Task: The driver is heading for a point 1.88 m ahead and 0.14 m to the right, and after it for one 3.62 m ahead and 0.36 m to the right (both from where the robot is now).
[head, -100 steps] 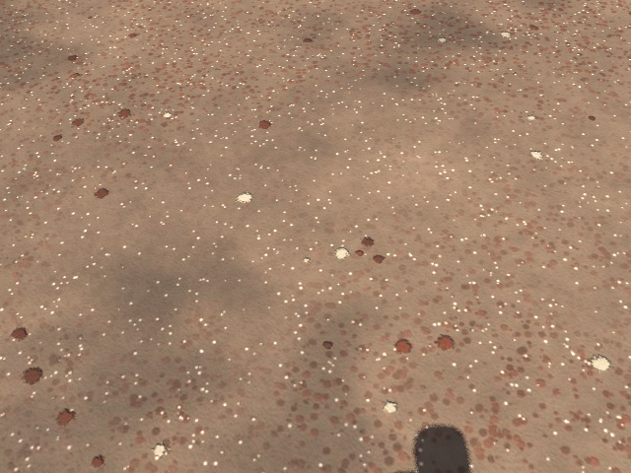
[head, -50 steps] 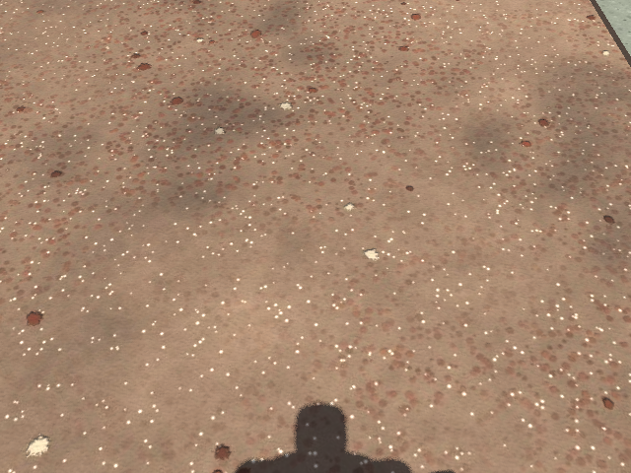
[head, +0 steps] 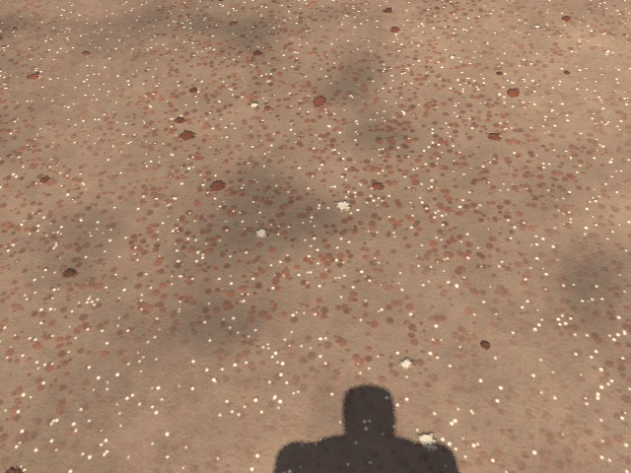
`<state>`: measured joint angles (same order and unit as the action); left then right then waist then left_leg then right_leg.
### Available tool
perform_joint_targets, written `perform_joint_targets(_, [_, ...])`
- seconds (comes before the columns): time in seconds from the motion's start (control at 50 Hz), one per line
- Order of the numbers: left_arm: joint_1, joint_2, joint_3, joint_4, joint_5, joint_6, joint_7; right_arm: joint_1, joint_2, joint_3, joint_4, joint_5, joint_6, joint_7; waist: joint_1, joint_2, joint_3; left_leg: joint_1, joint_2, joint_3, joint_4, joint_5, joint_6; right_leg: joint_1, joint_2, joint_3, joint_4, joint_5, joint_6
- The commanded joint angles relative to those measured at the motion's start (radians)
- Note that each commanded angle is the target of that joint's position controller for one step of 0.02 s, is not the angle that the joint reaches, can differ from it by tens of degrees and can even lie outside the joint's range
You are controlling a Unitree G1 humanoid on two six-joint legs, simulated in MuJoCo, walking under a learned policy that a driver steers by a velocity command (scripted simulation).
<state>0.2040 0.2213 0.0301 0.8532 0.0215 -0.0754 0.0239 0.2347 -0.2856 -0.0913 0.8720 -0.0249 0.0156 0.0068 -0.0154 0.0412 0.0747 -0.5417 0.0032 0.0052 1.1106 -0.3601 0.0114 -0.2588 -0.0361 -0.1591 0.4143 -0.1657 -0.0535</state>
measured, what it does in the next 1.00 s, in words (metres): steps on the spot: left foot, then right foot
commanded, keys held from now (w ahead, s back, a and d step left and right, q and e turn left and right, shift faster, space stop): no key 1.00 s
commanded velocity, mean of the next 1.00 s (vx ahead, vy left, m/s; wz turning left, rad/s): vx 0.04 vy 0.00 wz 0.11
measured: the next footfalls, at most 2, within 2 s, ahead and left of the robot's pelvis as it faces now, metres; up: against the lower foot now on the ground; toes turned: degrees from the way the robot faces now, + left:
left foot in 0.24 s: +0.11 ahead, +0.12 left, +0.00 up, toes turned +5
right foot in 0.54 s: +0.08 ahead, -0.10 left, +0.00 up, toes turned +4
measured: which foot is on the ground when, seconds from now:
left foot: up 0.00-0.22, down 0.24-1.00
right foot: down 0.00-0.24, up 0.26-0.52, down 0.54-1.00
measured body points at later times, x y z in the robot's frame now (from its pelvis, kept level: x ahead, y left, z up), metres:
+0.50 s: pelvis +0.04 +0.03 +0.00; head +0.05 +0.04 +0.45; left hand +0.06 +0.28 -0.15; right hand +0.18 -0.19 -0.13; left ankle +0.08 +0.12 -0.74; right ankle +0.04 -0.10 -0.73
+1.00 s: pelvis +0.04 +0.01 +0.00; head +0.04 +0.01 +0.45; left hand +0.03 +0.23 -0.16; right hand +0.06 -0.23 -0.16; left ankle +0.07 +0.12 -0.74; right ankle +0.04 -0.10 -0.74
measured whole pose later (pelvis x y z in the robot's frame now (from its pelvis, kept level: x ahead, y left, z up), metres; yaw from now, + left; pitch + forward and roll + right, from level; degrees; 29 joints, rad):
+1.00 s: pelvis +0.04 +0.01 +0.00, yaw +5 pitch -2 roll +0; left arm 0.29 0.16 0.01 1.10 0.01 -0.01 0.03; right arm 0.28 -0.18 -0.01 1.13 -0.01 0.00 -0.03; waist -0.01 0.00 0.02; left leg -0.21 -0.01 0.01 0.37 -0.13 0.01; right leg -0.13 0.02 -0.02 0.38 -0.23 -0.02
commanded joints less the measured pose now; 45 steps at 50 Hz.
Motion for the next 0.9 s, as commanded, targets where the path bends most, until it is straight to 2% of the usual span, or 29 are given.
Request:
perform_joint_targets(0.02, [0.016, 0.114, 0.025, -0.041, 0.002, -0.009, 0.005, 0.089, 0.013, 0.007, -0.044, -0.007, 0.022, 0.013, -0.028, -0.166, -0.116, 0.026, 0.030, -0.010, -0.085, 0.086, -0.012, 0.060, -0.260, 0.109, -0.128, 0.593, -0.145])
perform_joint_targets(0.08, [0.020, 0.129, 0.029, -0.030, 0.002, 0.000, -0.001, 0.026, 0.025, 0.024, -0.069, -0.005, 0.023, 0.023, -0.013, -0.181, -0.125, 0.131, 0.019, 0.020, -0.276, 0.158, -0.003, 0.031, -0.237, 0.052, -0.117, 0.547, -0.136])
perform_joint_targets(0.14, [0.056, 0.161, 0.040, -0.011, 0.001, 0.015, -0.013, -0.021, 0.004, 0.027, -0.088, -0.005, 0.021, 0.018, 0.014, -0.180, -0.131, 0.182, 0.002, 0.041, -0.391, 0.120, 0.009, 0.066, -0.256, 0.071, -0.083, 0.486, -0.138])
perform_joint_targets(0.18, [0.062, 0.173, 0.047, -0.001, -0.002, 0.030, -0.014, -0.027, -0.007, 0.028, -0.095, -0.006, 0.013, 0.014, 0.017, -0.176, -0.123, 0.224, -0.001, 0.041, -0.495, 0.098, 0.026, 0.077, -0.265, 0.098, -0.043, 0.371, -0.125])
perform_joint_targets(0.2, [0.056, 0.172, 0.047, 0.003, -0.006, 0.040, -0.011, -0.009, -0.005, 0.029, -0.090, -0.009, 0.003, 0.011, 0.000, -0.152, -0.122, 0.293, -0.006, 0.043, -0.604, 0.156, 0.038, 0.054, -0.249, 0.094, 0.006, 0.270, -0.099])
perform_joint_targets(0.22, [0.095, 0.155, 0.044, 0.016, 0.003, 0.051, -0.009, 0.012, -0.030, 0.026, -0.082, -0.015, -0.012, 0.005, -0.003, -0.081, -0.134, 0.382, 0.015, -0.001, -0.718, 0.245, 0.048, 0.018, -0.213, 0.080, 0.071, 0.138, -0.052])
perform_joint_targets(0.24, [0.154, 0.083, 0.025, 0.004, 0.011, 0.059, -0.013, 0.040, -0.102, 0.016, -0.086, -0.028, -0.028, -0.005, 0.018, 0.121, -0.185, 0.491, 0.234, -0.229, -0.780, 0.495, 0.073, -0.059, -0.139, 0.009, 0.246, -0.119, 0.008])
perform_joint_targets(0.26, [0.171, 0.020, 0.006, -0.004, -0.016, 0.073, -0.006, 0.008, -0.141, 0.014, -0.102, -0.004, -0.028, -0.018, 0.013, 0.254, -0.188, 0.462, 0.396, -0.394, -0.809, 0.690, 0.230, -0.138, 0.002, 0.025, 0.335, -0.436, 0.046])
perform_joint_targets(0.28, [0.113, 0.090, 0.021, 0.006, -0.015, 0.096, 0.002, 0.038, -0.094, 0.020, -0.076, 0.009, -0.024, -0.025, -0.023, 0.137, -0.167, 0.416, 0.363, -0.359, -0.817, 0.611, 0.273, -0.124, -0.011, 0.113, 0.416, -0.457, 0.053])
perform_joint_targets(0.3, [0.086, 0.092, 0.026, 0.001, -0.017, 0.105, 0.000, -0.002, -0.063, 0.035, -0.069, 0.006, -0.022, -0.030, 0.003, 0.117, -0.121, 0.382, 0.314, -0.303, -0.836, 0.546, 0.258, -0.138, -0.008, 0.140, 0.435, -0.416, 0.052])
perform_joint_targets(0.32, [0.090, 0.084, 0.025, 0.014, -0.016, 0.108, -0.001, -0.058, -0.038, 0.046, -0.073, 0.001, -0.018, -0.035, 0.030, 0.093, -0.097, 0.358, 0.264, -0.250, -0.852, 0.489, 0.220, -0.129, -0.016, 0.157, 0.410, -0.361, 0.051])
perform_joint_targets(0.36, [0.126, 0.089, 0.030, 0.047, 0.001, 0.111, -0.001, -0.105, -0.023, 0.054, -0.075, 0.007, -0.020, -0.042, 0.051, 0.099, -0.106, 0.356, 0.212, -0.175, -0.845, 0.549, 0.189, -0.080, -0.001, 0.150, 0.394, -0.289, 0.054])
perform_joint_targets(0.4, [0.138, 0.064, 0.025, 0.067, -0.002, 0.112, 0.001, -0.091, -0.019, 0.058, -0.053, 0.009, -0.026, -0.042, 0.048, 0.062, -0.129, 0.363, 0.201, -0.146, -0.828, 0.557, 0.186, -0.033, 0.007, 0.153, 0.342, -0.274, 0.058])
perform_joint_targets(0.46, [0.117, 0.049, 0.018, 0.081, -0.010, 0.114, 0.010, -0.079, -0.031, 0.057, -0.018, 0.005, -0.024, -0.041, 0.030, 0.078, -0.115, 0.353, 0.196, -0.166, -0.826, 0.411, 0.184, 0.013, 0.019, 0.145, 0.210, -0.236, 0.061])
perform_joint_targets(0.5, [0.142, 0.040, 0.015, 0.105, -0.009, 0.110, 0.014, -0.097, -0.035, 0.055, -0.002, 0.011, -0.017, -0.040, 0.049, 0.066, -0.103, 0.316, 0.177, -0.172, -0.816, 0.273, 0.154, 0.091, 0.027, 0.131, 0.041, -0.109, 0.052])
perform_joint_targets(0.52, [0.150, 0.045, 0.013, 0.116, -0.003, 0.103, 0.015, -0.090, -0.032, 0.054, 0.008, 0.016, -0.014, -0.038, 0.052, 0.038, -0.093, 0.273, 0.164, -0.177, -0.820, 0.187, 0.116, 0.152, 0.007, 0.154, -0.045, -0.001, 0.046])
perform_joint_targets(0.54, [0.151, 0.071, 0.014, 0.119, 0.009, 0.092, 0.016, -0.071, -0.015, 0.057, 0.017, 0.017, -0.014, -0.035, 0.038, 0.003, -0.084, 0.235, 0.140, -0.175, -0.813, 0.107, 0.075, 0.187, -0.058, 0.226, -0.084, 0.024, 0.034])
perform_joint_targets(0.56, [0.109, 0.110, 0.021, 0.120, 0.001, 0.085, 0.013, -0.038, -0.002, 0.055, 0.026, 0.024, -0.012, -0.029, -0.012, -0.078, -0.035, 0.248, 0.073, -0.122, -0.824, 0.087, 0.050, 0.095, -0.088, 0.268, -0.078, -0.024, 0.015])
perform_joint_targets(0.58, [0.086, 0.080, 0.014, 0.126, -0.006, 0.079, 0.005, -0.050, 0.000, 0.056, 0.046, 0.023, -0.010, -0.027, 0.000, -0.112, -0.014, 0.339, 0.054, -0.095, -0.805, 0.139, 0.039, -0.010, -0.090, 0.281, -0.119, -0.113, 0.011])
perform_joint_targets(0.6, [0.077, 0.060, 0.007, 0.132, -0.006, 0.071, 0.002, -0.045, -0.004, 0.054, 0.062, 0.020, -0.011, -0.027, -0.003, -0.119, -0.013, 0.400, 0.058, -0.094, -0.785, 0.184, 0.037, -0.048, -0.086, 0.280, -0.149, -0.146, 0.018])
perform_joint_targets(0.66, [0.080, 0.064, 0.007, 0.154, -0.011, 0.061, 0.009, -0.024, -0.013, 0.050, 0.099, 0.012, -0.019, -0.026, -0.003, -0.109, -0.030, 0.412, 0.073, -0.102, -0.780, 0.224, 0.043, -0.007, -0.068, 0.262, -0.156, -0.108, 0.024])
perform_joint_targets(0.74, [0.107, 0.049, 0.003, 0.182, -0.009, 0.063, 0.011, -0.010, 0.005, 0.057, 0.144, 0.016, -0.022, -0.029, 0.010, -0.064, -0.020, 0.368, 0.071, -0.101, -0.804, 0.195, 0.032, 0.035, -0.064, 0.256, -0.147, -0.106, 0.012])
perform_joint_targets(0.9, [0.128, 0.034, -0.006, 0.222, -0.011, 0.063, 0.013, 0.047, 0.019, 0.070, 0.213, 0.015, -0.021, -0.036, 0.012, -0.039, -0.007, 0.357, 0.073, -0.099, -0.809, 0.191, 0.021, 0.036, -0.059, 0.253, -0.144, -0.105, 0.003])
